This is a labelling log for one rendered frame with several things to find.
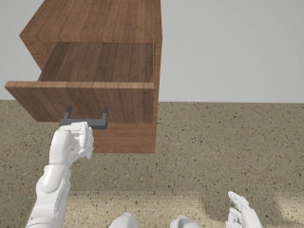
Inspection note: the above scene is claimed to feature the robot right hand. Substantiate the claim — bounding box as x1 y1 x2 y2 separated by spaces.
225 191 263 228

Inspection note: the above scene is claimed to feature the handle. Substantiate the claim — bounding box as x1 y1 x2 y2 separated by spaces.
59 105 108 130

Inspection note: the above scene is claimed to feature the cabinet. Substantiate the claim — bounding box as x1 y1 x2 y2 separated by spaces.
19 0 162 154

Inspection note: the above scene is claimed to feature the left robot forearm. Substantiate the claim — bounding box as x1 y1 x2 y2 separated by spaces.
26 163 72 228

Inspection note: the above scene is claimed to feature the left robot shin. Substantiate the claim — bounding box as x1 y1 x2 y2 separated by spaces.
123 213 132 217

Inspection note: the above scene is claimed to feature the drawer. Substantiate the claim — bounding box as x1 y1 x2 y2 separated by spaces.
4 42 154 124

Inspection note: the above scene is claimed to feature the robot left hand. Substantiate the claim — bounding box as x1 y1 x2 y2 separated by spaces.
48 122 94 168

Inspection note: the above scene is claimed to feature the right robot thigh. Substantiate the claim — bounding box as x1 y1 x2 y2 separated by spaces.
170 218 200 228

